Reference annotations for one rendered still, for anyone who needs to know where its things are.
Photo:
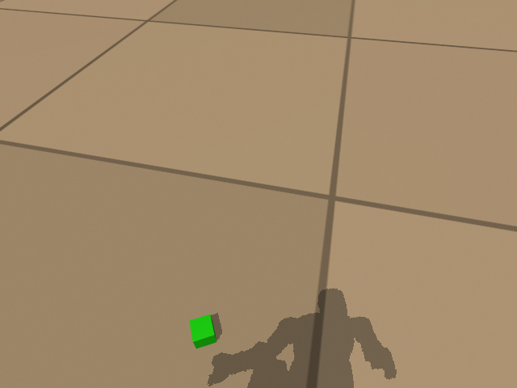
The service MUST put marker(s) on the cube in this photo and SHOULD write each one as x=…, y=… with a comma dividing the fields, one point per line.
x=202, y=331

